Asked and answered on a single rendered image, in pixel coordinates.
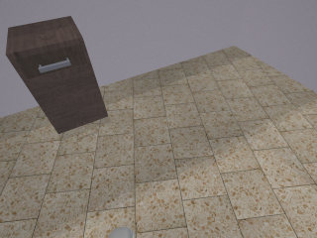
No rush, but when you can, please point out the handle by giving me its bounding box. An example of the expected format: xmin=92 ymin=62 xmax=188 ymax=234
xmin=38 ymin=58 xmax=71 ymax=73

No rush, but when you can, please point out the drawer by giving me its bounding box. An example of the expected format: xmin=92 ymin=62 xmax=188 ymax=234
xmin=15 ymin=44 xmax=87 ymax=79

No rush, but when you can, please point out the cabinet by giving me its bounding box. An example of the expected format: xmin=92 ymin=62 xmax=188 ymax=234
xmin=5 ymin=16 xmax=108 ymax=134

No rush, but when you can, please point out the robot left thigh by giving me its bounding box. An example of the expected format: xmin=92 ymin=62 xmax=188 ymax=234
xmin=108 ymin=226 xmax=135 ymax=238

